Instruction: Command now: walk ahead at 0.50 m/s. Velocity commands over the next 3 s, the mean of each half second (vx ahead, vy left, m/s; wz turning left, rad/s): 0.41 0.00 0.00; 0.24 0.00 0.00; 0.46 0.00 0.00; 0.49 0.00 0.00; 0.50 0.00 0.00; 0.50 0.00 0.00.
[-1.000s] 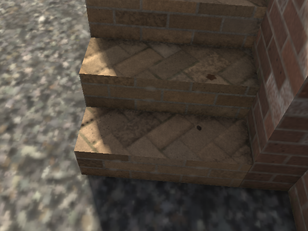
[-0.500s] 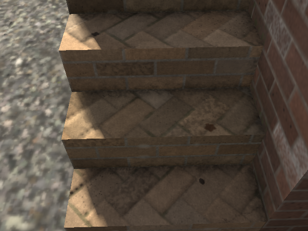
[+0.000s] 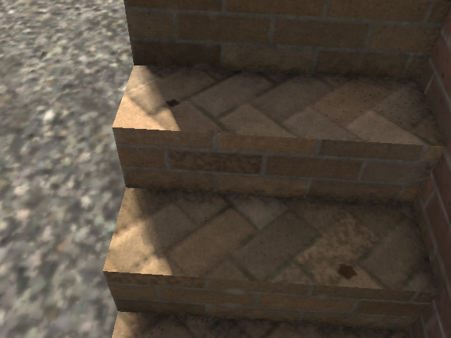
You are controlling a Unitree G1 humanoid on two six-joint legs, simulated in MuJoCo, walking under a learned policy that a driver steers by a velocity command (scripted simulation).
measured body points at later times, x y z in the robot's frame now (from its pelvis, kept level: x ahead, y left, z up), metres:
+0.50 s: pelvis +0.06 +0.00 +0.01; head +0.07 -0.02 +0.46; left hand +0.13 +0.21 -0.13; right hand +0.12 -0.22 -0.15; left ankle +0.03 +0.09 -0.74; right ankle +0.04 -0.09 -0.74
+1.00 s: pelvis +0.06 -0.02 +0.01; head +0.07 -0.03 +0.46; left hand +0.10 +0.20 -0.13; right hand +0.12 -0.25 -0.14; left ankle +0.03 +0.09 -0.74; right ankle +0.04 -0.09 -0.74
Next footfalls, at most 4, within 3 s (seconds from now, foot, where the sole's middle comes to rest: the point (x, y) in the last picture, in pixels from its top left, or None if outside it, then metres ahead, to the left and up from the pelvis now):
0.32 right None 0.08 -0.09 -0.77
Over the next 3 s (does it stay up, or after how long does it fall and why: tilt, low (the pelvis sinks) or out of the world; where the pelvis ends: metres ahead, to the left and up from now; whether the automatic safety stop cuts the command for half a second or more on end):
stays up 0.06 0.01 0.02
